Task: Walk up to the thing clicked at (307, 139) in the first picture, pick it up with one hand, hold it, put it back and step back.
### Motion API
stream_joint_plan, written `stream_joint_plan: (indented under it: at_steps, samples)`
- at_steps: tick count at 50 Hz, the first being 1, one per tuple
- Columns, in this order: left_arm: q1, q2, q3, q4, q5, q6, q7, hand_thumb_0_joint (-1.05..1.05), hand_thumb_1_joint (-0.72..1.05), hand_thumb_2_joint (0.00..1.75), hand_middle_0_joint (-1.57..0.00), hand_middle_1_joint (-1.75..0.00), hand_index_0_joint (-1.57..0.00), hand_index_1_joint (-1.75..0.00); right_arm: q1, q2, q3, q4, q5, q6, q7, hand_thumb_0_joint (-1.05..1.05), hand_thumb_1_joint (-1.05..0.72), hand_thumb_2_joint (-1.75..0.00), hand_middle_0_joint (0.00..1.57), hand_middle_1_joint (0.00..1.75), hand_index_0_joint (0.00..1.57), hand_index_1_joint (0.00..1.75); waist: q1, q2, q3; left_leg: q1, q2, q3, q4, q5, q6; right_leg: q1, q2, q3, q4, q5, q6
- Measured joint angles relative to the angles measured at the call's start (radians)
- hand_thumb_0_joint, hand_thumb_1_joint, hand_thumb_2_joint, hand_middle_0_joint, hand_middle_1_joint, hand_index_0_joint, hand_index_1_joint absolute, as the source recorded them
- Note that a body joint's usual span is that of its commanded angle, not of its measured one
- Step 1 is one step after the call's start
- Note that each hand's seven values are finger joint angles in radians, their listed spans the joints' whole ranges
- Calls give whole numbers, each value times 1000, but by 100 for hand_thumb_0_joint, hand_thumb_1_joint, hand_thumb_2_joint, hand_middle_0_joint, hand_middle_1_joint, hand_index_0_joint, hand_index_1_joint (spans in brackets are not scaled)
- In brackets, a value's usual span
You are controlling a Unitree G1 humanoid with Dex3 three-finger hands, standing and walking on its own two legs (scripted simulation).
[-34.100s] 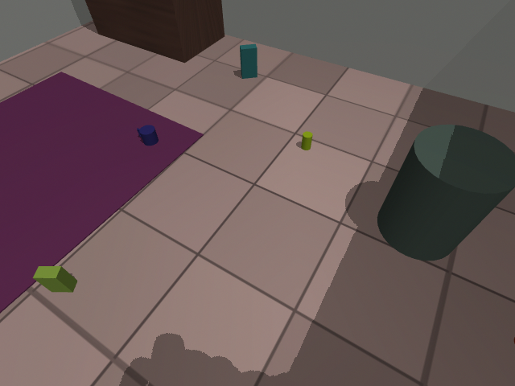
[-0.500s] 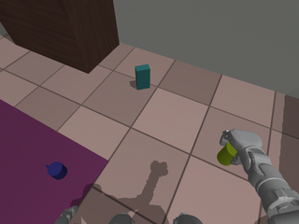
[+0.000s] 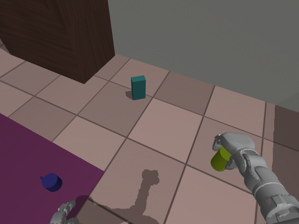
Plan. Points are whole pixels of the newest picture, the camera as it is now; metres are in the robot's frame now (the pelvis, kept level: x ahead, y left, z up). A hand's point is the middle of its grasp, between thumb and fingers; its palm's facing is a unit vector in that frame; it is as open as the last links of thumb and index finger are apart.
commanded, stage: hold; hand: right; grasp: from above
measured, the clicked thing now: (223, 158) +0.33 -0.23 -0.10
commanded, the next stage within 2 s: crouch in 1.32 s
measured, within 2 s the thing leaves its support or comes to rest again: neither
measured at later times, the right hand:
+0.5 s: hand (230, 161) +0.28 -0.22 -0.03, palm faces -0.45 +0.06 -0.89, open 7.9 cm
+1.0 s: hand (235, 162) +0.28 -0.22 -0.02, palm faces -0.46 +0.06 -0.88, open 8.0 cm
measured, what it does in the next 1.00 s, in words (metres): stands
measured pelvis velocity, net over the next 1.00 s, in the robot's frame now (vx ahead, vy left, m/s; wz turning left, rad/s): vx -0.01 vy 0.00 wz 0.01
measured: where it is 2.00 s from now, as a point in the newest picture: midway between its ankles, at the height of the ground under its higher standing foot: outside the picture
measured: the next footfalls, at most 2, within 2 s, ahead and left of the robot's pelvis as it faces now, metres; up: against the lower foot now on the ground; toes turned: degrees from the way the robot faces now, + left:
none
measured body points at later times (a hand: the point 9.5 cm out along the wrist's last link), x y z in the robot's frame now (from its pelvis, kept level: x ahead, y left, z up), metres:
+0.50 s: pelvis -0.01 +0.01 +0.01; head +0.00 +0.03 +0.46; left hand +0.13 +0.26 -0.11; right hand +0.30 -0.22 +0.02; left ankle +0.00 +0.14 -0.73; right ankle +0.01 -0.12 -0.73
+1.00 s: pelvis -0.01 +0.00 +0.01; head -0.01 +0.03 +0.46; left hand +0.14 +0.25 -0.10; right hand +0.30 -0.23 +0.03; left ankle +0.00 +0.14 -0.73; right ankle +0.01 -0.12 -0.73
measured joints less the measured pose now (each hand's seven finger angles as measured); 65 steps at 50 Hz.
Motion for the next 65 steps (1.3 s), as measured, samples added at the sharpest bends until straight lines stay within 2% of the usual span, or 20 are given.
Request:
stream_joint_plan:
  at_steps: [34, 47, 55, 60, 65]
  samples:
    - [-44, -3, -19, -25, -13, 36, 8, 1, 91, 89, -20, -30, -20, -30, 46, 9, 27, -108, 6, 23, 53, 5, -31, -28, 76, 76, 80, 57, -24, -7, 46, 111, 1, -4, -103, 65, 6, 126, 5, -6, -131, 78, 4]
    - [-50, -10, -28, -40, -16, 37, 11, 1, 91, 89, -21, -30, -20, -30, 53, -3, 12, -128, 17, 16, 93, 4, -30, -32, 75, 78, 78, 59, -26, -8, 55, 135, 3, -7, -129, 76, 3, 150, 7, -10, -154, 87, 1]
    - [-47, -10, -24, -29, -13, 34, 14, 1, 91, 90, -21, -30, -20, -30, 50, -7, 11, -120, 6, -6, 79, 4, -29, -35, 74, 79, 77, 61, -33, -8, 60, 136, 4, -5, -132, 75, 3, 149, 8, -7, -155, 86, 2]
    - [-44, -9, -20, -19, -13, 37, 13, 1, 91, 90, -21, -30, -20, -30, 42, -3, 6, -110, 5, 4, 60, 4, -29, -35, 73, 79, 77, 61, -32, -9, 54, 139, 3, -3, -136, 75, 3, 150, 7, -6, -157, 85, 2]
    - [-41, -8, -18, -25, -16, 42, 14, 1, 91, 90, -21, -30, -20, -30, 44, -5, 7, -110, 13, 8, 73, 4, -29, -36, 73, 80, 77, 61, -27, -8, 52, 142, 3, -5, -142, 76, 3, 154, 7, -7, -164, 86, 2]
